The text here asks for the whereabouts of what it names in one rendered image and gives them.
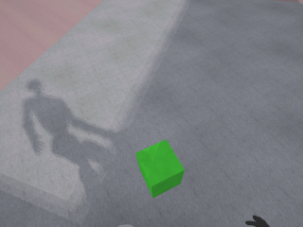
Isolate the carton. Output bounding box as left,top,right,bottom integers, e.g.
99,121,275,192
135,140,185,198

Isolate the right robot hand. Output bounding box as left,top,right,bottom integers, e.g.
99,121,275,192
245,215,270,227

